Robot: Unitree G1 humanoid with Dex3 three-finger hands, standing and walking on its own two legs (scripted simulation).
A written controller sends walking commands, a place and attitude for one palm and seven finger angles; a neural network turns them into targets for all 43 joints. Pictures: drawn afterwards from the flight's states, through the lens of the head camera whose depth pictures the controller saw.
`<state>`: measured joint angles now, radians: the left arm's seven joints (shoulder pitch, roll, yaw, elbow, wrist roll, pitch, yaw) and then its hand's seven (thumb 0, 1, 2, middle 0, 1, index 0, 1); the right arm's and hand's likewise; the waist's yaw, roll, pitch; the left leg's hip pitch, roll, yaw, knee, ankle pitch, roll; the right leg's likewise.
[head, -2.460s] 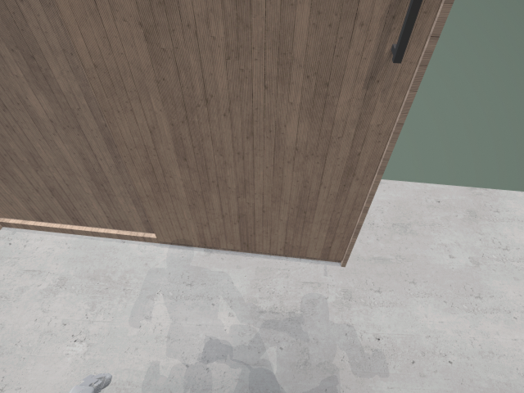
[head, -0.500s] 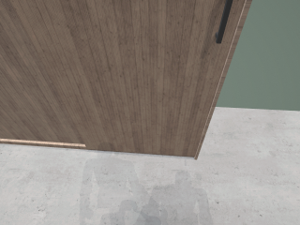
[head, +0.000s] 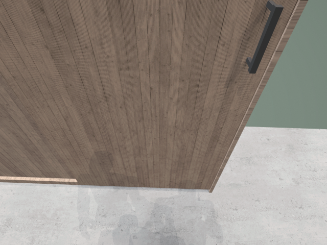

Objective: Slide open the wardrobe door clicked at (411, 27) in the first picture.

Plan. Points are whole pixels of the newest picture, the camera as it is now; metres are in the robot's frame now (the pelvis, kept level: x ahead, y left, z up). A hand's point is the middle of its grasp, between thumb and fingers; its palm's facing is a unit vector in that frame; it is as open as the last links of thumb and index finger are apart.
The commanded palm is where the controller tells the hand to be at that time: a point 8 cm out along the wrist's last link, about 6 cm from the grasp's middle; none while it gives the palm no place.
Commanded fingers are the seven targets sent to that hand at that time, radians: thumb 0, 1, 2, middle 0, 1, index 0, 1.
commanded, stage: come to a stop and stand still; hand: right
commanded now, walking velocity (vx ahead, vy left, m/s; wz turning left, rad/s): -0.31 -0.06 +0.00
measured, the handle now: (261, 39) +0.54 -0.19 +0.25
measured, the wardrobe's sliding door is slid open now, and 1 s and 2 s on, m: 0.00 0.00 0.00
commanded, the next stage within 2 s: look again from close up in 1.64 s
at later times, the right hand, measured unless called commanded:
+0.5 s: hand out of the picture +0.05 -0.20 -0.17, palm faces +0.04 +0.96 -0.28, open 7.4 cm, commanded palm none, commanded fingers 0.00 -0.90 -0.90 0.20 0.30 0.20 0.30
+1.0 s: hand out of the picture +0.01 -0.15 -0.17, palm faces +0.03 +0.98 -0.19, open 7.3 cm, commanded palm none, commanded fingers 0.00 -0.90 -0.90 0.20 0.30 0.20 0.30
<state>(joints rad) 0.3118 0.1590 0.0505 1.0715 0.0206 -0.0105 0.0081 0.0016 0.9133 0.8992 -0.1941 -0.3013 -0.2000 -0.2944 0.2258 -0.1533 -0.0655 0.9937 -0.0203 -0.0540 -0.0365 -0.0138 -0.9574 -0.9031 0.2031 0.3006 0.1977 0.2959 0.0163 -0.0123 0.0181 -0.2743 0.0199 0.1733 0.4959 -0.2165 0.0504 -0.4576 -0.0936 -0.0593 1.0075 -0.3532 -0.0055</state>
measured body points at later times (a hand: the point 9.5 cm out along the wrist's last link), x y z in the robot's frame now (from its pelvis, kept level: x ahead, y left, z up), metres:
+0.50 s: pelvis +0.02 +0.00 -0.01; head +0.05 +0.02 +0.44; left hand +0.12 +0.23 -0.17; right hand +0.05 -0.25 -0.15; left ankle +0.02 +0.11 -0.74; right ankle +0.11 -0.13 -0.73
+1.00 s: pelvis -0.01 +0.02 +0.01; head -0.01 +0.02 +0.46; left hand -0.05 +0.23 -0.15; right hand +0.00 -0.21 -0.15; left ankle +0.03 +0.11 -0.73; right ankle -0.03 -0.10 -0.73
